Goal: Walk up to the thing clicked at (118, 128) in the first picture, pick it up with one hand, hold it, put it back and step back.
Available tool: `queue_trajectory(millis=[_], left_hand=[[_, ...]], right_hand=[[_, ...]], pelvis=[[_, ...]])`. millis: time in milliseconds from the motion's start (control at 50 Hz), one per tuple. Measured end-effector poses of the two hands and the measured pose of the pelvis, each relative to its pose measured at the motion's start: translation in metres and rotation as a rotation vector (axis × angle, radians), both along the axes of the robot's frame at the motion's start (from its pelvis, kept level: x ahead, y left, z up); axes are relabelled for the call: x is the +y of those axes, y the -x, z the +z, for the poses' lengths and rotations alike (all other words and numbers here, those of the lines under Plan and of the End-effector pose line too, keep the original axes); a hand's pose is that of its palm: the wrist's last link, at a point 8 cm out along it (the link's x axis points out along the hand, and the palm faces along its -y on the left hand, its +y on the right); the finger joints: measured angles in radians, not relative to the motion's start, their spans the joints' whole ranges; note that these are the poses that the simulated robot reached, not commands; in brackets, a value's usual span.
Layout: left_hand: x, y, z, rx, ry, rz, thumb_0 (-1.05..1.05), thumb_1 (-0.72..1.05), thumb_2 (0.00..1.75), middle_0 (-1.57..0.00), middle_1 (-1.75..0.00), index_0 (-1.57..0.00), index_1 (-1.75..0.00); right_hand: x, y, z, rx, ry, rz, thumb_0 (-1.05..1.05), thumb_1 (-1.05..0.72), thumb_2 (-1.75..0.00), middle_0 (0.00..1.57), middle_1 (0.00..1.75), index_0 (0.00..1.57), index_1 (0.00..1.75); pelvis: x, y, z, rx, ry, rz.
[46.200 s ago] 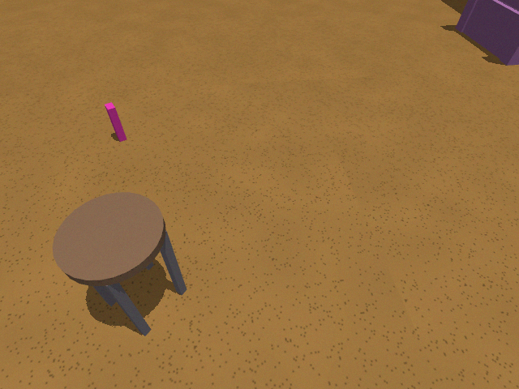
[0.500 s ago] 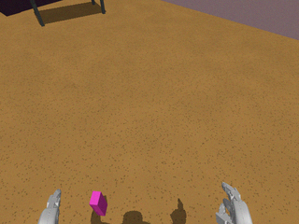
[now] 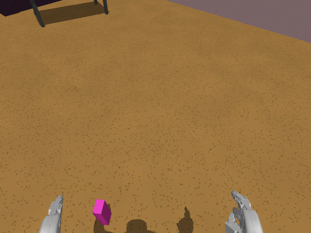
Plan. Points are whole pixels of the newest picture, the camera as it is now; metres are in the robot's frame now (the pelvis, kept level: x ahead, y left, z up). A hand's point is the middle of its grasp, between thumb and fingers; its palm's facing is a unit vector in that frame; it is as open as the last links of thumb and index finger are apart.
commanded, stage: home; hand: left
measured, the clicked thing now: (103, 213) +0.36 +0.25 -0.61
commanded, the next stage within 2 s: stand in 0.06 s
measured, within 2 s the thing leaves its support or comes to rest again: neither
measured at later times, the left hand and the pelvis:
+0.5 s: hand out of the picture +0.16 +0.19 -0.08, palm faces +0.01 -0.94 -0.33, open 12.0 cm; pelvis +0.00 +0.00 +0.01, yaw +0 degrees
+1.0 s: hand out of the picture +0.04 +0.26 -0.11, palm faces +0.01 -0.94 -0.34, open 7.4 cm; pelvis -0.01 +0.02 +0.05, yaw +0 degrees
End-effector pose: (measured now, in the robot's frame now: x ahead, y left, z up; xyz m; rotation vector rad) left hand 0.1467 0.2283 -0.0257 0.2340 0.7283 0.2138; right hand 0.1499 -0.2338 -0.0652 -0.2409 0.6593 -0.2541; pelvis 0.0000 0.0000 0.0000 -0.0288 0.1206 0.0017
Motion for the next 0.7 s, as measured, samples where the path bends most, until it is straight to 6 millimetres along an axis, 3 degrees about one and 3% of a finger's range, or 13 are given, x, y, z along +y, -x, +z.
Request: queue_trajectory(millis=[200, 300, 440, 520, 620, 700], left_hand=[[0.002, 0.001, -0.002, 0.010, -0.002, 0.005, -0.01, -0.54, 0.06, -0.05, -0.06, -0.05, -0.06], [0.002, -0.001, 0.000, -0.003, -0.007, 0.005, -0.01, -0.43, 0.16, -0.11, -0.14, -0.11, -0.14], [0.002, -0.002, -0.004, -0.003, -0.013, -0.023, -0.01, -0.04, 0.54, -0.17, -0.25, -0.17, -0.25], [0.017, 0.000, -0.027, 0.064, -0.048, -0.103, 0.00, 0.24, 0.71, -0.19, -0.28, -0.19, -0.28], [0.043, 0.023, -0.043, 0.183, -0.047, -0.077, 0.00, 0.58, 0.83, -0.20, -0.29, -0.20, -0.30], [0.059, 0.047, -0.049, 0.273, -0.053, -0.038, 0.01, 0.75, 0.87, -0.20, -0.30, -0.20, -0.30]], right_hand=[[0.003, -0.002, -0.001, 0.003, -0.004, 0.005, 0.02, -0.90, -0.90, 0.21, 0.31, 0.20, 0.30], [0.004, -0.003, -0.001, -0.001, -0.003, 0.006, 0.02, -0.90, -0.90, 0.21, 0.30, 0.20, 0.30], [0.003, -0.004, -0.001, 0.016, 0.015, 0.032, 0.01, -0.90, -0.90, 0.21, 0.30, 0.20, 0.30], [-0.008, 0.006, -0.016, 0.213, 0.046, 0.148, 0.01, -0.90, -0.90, 0.21, 0.30, 0.20, 0.30], [-0.029, 0.030, -0.015, 0.328, 0.030, 0.103, 0.01, -0.90, -0.90, 0.21, 0.30, 0.21, 0.30], [-0.041, 0.051, -0.013, 0.395, 0.038, 0.056, 0.01, -0.90, -0.90, 0.21, 0.30, 0.21, 0.30]], pelvis=[[0.001, -0.001, 0.000, 0.003, 0.001, 0.001], [0.001, -0.002, 0.000, 0.002, 0.002, 0.002], [0.001, -0.001, 0.000, -0.012, -0.001, 0.002], [0.000, 0.003, 0.007, -0.066, -0.023, 0.001], [0.003, 0.004, 0.016, -0.102, -0.031, -0.001], [0.006, 0.003, 0.023, -0.124, -0.028, -0.001]])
